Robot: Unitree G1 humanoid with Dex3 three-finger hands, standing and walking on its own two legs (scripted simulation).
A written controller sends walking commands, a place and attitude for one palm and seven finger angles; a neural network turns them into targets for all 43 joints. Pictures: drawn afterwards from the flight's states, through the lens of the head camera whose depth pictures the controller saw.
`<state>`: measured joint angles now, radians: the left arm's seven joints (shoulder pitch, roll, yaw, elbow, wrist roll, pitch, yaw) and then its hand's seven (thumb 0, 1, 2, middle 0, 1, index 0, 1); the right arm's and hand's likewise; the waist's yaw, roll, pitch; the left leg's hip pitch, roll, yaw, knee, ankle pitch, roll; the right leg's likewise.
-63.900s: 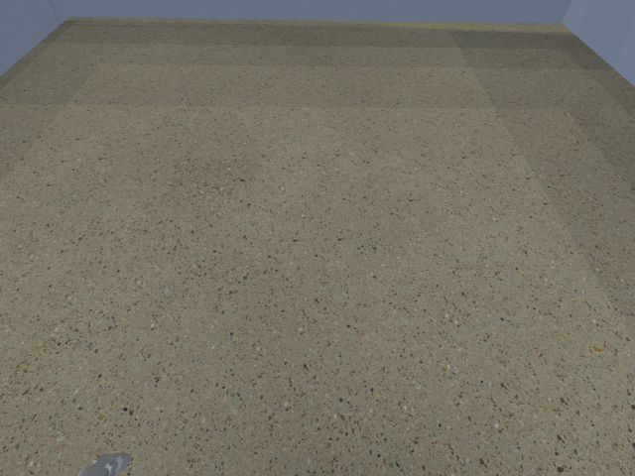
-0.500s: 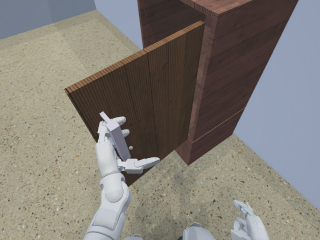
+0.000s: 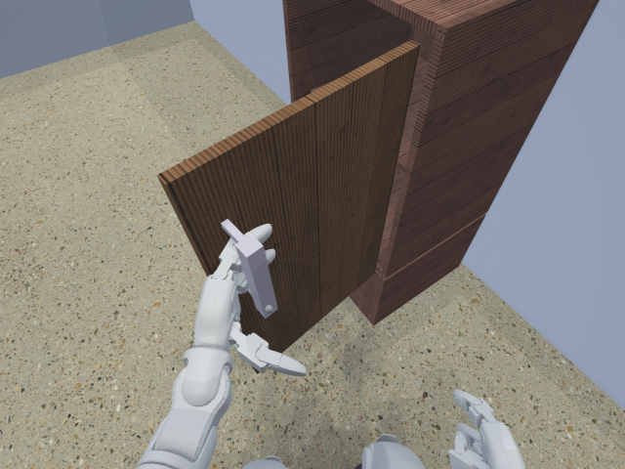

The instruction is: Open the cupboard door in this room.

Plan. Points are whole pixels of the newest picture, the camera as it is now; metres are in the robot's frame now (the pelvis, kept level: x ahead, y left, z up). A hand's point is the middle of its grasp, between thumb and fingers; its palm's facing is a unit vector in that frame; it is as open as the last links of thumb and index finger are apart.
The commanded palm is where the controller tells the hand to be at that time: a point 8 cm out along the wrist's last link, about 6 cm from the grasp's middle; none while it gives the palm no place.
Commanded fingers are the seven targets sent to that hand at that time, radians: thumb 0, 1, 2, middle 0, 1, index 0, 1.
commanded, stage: slide the hand sideways off the handle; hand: left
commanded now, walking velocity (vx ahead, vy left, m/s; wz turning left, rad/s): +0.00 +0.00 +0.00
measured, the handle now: (249, 270) +0.35 +0.11 +0.05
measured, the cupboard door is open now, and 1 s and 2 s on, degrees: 98 98 98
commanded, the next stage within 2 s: draw the hand back to the body in 1.06 s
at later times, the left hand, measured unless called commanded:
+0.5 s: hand (248, 337) +0.26 +0.09 +0.05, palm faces -0.12 -0.99 -0.02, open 16.2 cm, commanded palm +0.24 +0.16 +0.05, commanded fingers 0.00 -0.50 0.30 -0.15 -0.30 -0.15 -0.30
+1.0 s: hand (207, 366) +0.23 +0.14 +0.04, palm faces -0.08 -1.00 -0.05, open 16.1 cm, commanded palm +0.20 +0.21 +0.05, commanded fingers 0.00 -0.50 0.30 -0.15 -0.30 -0.15 -0.30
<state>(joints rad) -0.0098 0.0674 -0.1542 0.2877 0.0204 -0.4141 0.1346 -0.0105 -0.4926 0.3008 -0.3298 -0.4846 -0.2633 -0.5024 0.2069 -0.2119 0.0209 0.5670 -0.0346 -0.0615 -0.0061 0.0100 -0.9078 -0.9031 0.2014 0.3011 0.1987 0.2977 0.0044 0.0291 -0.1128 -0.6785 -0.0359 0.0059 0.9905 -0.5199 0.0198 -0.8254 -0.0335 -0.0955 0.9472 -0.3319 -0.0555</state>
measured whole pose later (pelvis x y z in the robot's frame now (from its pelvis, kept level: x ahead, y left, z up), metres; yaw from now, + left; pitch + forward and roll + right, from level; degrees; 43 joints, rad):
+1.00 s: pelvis +0.02 +0.00 -0.02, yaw -1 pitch +15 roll -1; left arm 0.51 0.18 0.01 -0.21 -0.18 -0.34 -0.17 -0.01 -0.49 0.30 -0.19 -0.32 -0.20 -0.32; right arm 0.25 -0.24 0.01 0.41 0.02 -0.10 -0.04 0.01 -0.91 -0.90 0.20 0.30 0.20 0.30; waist 0.01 0.03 -0.14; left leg -0.76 -0.01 0.00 1.12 -0.62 0.02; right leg -0.91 -0.01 -0.11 1.06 -0.42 -0.06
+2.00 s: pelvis +0.05 +0.03 +0.05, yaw -1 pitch +1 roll -2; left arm 0.56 0.30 0.18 -0.38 -0.03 -0.06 0.11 -0.01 -0.02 0.50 -0.18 -0.30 -0.18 -0.30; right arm 0.26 -0.23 0.05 0.57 0.01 -0.16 -0.10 0.01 -0.91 -0.90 0.20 0.30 0.20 0.30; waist 0.06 0.07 -0.04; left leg -0.20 -0.02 0.01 0.62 -0.43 0.05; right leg -0.35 0.00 -0.08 0.57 -0.24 -0.01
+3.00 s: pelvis +0.03 +0.02 +0.06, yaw -3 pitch -1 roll -1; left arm 0.44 0.35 0.42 -0.37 -0.03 -0.18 0.11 0.02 0.89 0.90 -0.21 -0.30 -0.21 -0.30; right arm 0.18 -0.23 0.02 0.61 0.00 -0.11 -0.07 0.01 -0.91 -0.90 0.20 0.30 0.20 0.30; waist 0.04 0.07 0.01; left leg -0.10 0.00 0.04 0.45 -0.33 0.03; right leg -0.24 0.03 -0.05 0.38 -0.12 -0.03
